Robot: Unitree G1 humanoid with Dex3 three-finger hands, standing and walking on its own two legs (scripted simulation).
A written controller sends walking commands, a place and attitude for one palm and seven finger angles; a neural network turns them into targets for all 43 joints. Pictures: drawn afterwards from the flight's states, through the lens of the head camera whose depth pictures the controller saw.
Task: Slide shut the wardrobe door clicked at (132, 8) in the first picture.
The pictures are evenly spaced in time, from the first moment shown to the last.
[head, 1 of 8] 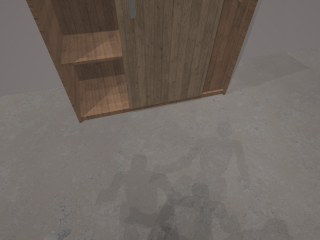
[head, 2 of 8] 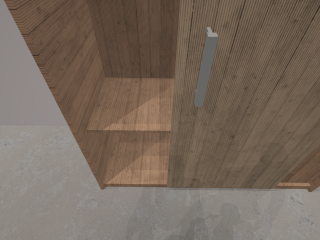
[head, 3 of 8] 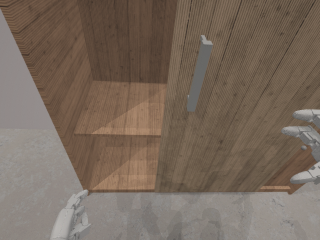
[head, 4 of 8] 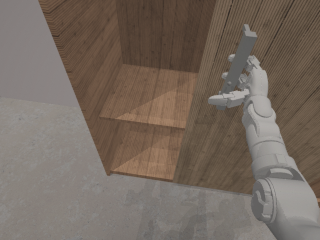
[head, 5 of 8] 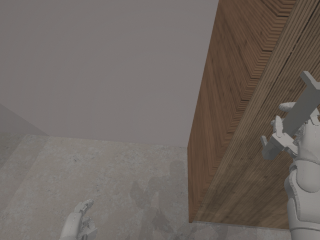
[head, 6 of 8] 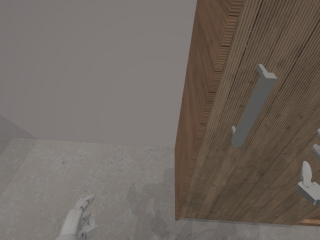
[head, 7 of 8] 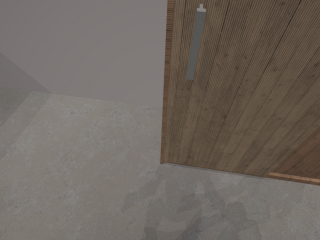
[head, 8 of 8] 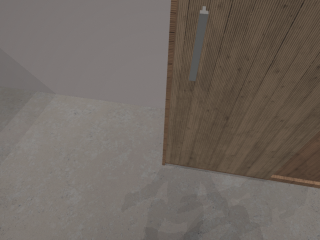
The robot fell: no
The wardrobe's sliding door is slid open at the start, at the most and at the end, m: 0.41 0.41 0.00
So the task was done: yes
